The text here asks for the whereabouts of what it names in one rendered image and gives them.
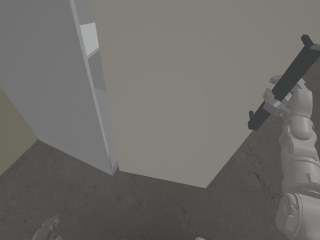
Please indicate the robot right forearm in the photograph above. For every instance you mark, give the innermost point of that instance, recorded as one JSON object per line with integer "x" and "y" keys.
{"x": 299, "y": 159}

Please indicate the left robot hand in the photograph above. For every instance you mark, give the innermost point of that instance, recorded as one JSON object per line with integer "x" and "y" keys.
{"x": 45, "y": 233}

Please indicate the right robot upper arm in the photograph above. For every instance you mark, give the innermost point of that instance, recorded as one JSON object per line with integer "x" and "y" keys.
{"x": 298, "y": 217}

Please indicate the fridge door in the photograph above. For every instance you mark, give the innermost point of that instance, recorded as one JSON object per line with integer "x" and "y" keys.
{"x": 181, "y": 76}

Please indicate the right robot hand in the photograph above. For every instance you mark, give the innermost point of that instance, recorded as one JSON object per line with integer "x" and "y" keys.
{"x": 300, "y": 103}

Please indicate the handle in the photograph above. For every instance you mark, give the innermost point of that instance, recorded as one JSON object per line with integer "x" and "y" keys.
{"x": 301, "y": 64}

